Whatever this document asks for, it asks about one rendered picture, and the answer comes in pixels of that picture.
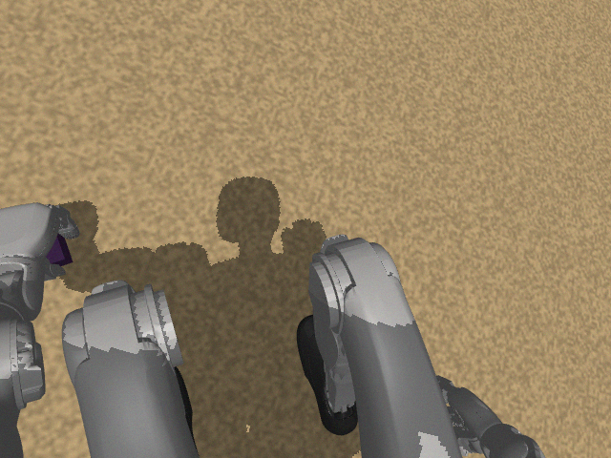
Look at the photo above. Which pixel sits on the small box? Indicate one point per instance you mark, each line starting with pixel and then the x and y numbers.
pixel 60 254

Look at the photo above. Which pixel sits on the right robot hand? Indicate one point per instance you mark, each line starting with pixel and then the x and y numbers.
pixel 470 416

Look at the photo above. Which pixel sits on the left robot hand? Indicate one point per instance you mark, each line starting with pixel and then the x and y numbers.
pixel 30 230

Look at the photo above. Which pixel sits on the left robot foot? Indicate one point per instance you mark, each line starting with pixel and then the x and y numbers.
pixel 186 402

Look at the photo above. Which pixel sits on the left robot arm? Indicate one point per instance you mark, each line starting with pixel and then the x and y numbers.
pixel 22 374

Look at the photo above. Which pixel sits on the right robot foot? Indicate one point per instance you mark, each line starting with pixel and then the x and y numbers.
pixel 313 365

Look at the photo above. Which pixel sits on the right robot arm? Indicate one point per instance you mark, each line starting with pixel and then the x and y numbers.
pixel 505 441

